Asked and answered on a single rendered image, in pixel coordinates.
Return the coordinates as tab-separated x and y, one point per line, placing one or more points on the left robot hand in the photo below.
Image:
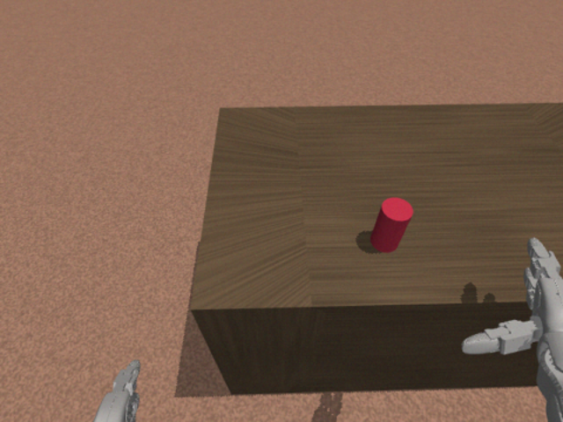
122	403

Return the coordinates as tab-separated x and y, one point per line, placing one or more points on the right robot hand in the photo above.
545	298

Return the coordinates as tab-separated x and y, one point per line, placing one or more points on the right robot arm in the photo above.
550	373

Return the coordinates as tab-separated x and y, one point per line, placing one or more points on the can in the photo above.
392	220

